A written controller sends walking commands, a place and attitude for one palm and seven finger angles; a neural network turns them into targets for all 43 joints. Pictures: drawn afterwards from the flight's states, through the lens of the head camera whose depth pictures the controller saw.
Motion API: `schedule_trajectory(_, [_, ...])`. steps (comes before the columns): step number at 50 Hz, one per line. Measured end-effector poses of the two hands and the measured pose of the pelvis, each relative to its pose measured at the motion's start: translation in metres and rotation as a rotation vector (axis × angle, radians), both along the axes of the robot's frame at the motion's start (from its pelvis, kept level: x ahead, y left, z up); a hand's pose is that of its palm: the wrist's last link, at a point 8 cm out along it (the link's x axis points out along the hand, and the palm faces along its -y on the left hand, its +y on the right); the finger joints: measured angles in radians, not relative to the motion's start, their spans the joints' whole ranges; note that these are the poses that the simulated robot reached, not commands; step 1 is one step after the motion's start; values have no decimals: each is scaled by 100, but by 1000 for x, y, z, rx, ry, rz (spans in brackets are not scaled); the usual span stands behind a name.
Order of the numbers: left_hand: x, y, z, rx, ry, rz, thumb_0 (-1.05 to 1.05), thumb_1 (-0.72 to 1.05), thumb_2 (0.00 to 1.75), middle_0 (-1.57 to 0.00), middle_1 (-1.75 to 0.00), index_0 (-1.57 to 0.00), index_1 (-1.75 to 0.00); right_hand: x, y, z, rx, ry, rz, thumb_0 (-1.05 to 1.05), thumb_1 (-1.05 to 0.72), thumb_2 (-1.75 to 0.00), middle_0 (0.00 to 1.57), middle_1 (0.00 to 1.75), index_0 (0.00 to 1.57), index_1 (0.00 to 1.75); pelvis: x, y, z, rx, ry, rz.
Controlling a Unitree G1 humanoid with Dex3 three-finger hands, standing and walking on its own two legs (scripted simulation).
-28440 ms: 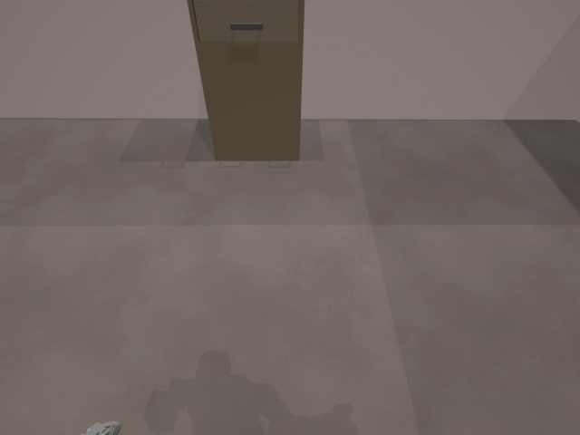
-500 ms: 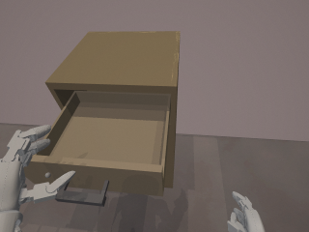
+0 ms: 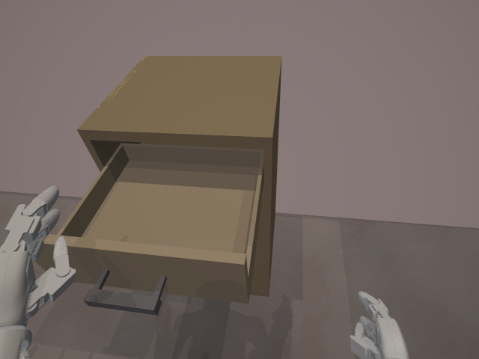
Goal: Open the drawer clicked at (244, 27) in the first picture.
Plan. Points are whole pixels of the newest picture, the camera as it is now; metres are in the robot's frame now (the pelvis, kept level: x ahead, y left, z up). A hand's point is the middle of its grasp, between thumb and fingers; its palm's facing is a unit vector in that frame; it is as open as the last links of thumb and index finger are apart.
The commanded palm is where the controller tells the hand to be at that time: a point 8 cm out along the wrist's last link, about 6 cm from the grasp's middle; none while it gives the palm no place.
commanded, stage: step back with the hand held close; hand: left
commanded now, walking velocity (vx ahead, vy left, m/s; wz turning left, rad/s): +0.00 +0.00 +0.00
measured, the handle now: (128, 289) +0.24 +0.25 -0.03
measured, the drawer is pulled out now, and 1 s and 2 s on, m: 0.30 0.30 0.30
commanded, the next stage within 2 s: stop stepping back and stand still in 1.40 s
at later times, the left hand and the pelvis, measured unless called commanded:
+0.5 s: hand (46, 284) +0.16 +0.26 +0.15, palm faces +0.22 -0.81 -0.54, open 7.4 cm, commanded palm +0.09 +0.31 +0.17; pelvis -0.04 +0.03 +0.00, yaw -1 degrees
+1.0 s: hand out of the picture +0.09 +0.28 +0.16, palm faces +0.35 -0.81 -0.47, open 7.4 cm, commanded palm +0.02 +0.32 +0.17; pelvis -0.11 +0.04 -0.01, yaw -1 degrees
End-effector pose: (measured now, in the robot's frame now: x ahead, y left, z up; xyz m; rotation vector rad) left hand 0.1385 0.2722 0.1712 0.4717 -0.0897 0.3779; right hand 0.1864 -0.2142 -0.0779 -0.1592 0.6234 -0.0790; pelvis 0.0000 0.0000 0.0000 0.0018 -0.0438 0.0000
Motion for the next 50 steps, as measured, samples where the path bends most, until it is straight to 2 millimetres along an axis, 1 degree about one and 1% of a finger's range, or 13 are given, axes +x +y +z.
schedule_trajectory(5, [-3,0,2,9,-7,0,2,88,89,-21,-31,-21,-31,-8,-3,-2,-2,11,-7,1,-90,-90,20,30,20,30,-4,0,0,-4,0,0])
schedule_trajectory(9, [1,7,9,66,-30,-21,2,89,90,-21,-30,-21,-31,-18,-7,-4,-13,46,-20,1,-90,-90,20,30,20,30,-10,2,0,-16,28,1])
schedule_trajectory(15, [9,9,-1,76,23,-100,2,89,90,-20,-30,-21,-31,-40,-14,-3,-45,104,-79,1,-90,-90,20,30,20,30,-21,14,1,-10,62,-21])
schedule_trajectory(18, [7,11,-4,84,52,-143,2,89,90,-21,-30,-21,-31,-50,-14,-1,-60,120,-111,1,-90,-90,20,30,20,30,-26,20,0,-7,73,-28])
schedule_trajectory(20, [4,14,-3,99,55,-165,2,89,90,-21,-30,-21,-31,-56,-13,1,-70,126,-125,1,-90,-90,20,30,20,30,-30,23,0,-6,76,-29])
schedule_trajectory(24, [-6,23,4,132,22,-180,2,89,90,-21,-30,-21,-31,-65,-6,5,-81,119,-132,1,-90,-90,20,30,20,30,-40,29,-2,-6,77,-26])
schedule_trajectory(28, [-23,31,9,140,-20,-159,2,89,90,-21,-30,-21,-31,-70,6,7,-75,87,-111,1,-90,-90,20,30,20,30,-51,33,-5,-4,74,-21])
schedule_trajectory(34, [-54,36,5,109,-55,-102,2,89,90,-21,-30,-21,-31,-78,22,6,-54,38,-55,1,-90,-90,20,30,20,30,-71,35,-9,-13,66,-12])
schedule_trajectory(39, [-75,35,1,68,-87,-80,2,89,90,-21,-30,-21,-31,-94,28,3,-60,41,-25,1,-90,-90,20,30,20,30,-86,37,-11,-28,65,-5])
schedule_trajectory(45, [-83,43,0,64,-141,-101,2,89,90,-21,-30,-21,-31,-123,27,-2,-109,83,-40,1,-90,-90,20,30,20,30,-102,46,-15,-37,52,-8])
schedule_trajectory(50, [-86,49,9,127,-156,-112,2,89,90,-21,-30,-21,-31,-145,30,-2,-88,80,-65,1,-90,-90,20,30,20,30,-114,44,-13,-42,66,-10])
